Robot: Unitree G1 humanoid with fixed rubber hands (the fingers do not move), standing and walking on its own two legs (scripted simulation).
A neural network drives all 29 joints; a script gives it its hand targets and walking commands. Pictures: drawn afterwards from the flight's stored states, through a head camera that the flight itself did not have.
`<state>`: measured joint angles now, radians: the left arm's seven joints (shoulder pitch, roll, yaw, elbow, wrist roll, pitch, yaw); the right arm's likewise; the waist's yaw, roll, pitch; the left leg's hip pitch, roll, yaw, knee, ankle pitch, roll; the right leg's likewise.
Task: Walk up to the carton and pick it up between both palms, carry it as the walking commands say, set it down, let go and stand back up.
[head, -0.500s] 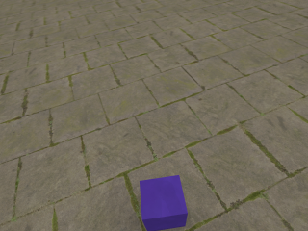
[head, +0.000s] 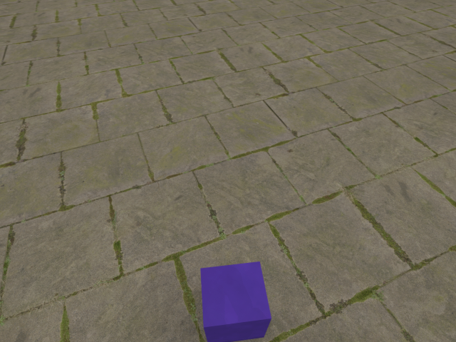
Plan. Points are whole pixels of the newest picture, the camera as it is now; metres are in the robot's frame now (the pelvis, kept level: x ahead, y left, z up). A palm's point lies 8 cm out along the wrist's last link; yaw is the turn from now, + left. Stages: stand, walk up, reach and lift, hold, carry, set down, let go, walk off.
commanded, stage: walk up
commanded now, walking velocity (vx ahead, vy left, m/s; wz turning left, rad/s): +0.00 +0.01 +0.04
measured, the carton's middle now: (233, 304) +0.38 +0.00 -0.63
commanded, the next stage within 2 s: stand in 0.58 s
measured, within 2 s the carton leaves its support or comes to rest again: neither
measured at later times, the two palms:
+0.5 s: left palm out of the picture +0.00 +0.28 -0.14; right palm out of the picture +0.01 -0.23 -0.13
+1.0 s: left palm out of the picture +0.14 +0.26 -0.12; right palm out of the picture +0.12 -0.22 -0.13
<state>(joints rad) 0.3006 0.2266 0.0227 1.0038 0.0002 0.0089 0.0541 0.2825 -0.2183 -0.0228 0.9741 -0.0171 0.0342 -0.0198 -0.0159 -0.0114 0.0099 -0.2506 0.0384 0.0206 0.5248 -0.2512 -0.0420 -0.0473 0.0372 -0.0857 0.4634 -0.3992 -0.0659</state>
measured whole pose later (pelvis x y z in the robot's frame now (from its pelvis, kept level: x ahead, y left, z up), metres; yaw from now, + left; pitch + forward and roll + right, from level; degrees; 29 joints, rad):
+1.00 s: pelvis -0.03 +0.02 -0.02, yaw +0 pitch +5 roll +0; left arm 0.02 0.23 0.02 0.64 0.00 0.37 0.05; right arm 0.02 -0.22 -0.02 0.72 0.03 0.33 -0.01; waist -0.01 -0.02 0.03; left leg -0.51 0.02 0.03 0.68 -0.26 -0.01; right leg -0.34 0.00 -0.09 0.69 -0.45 -0.05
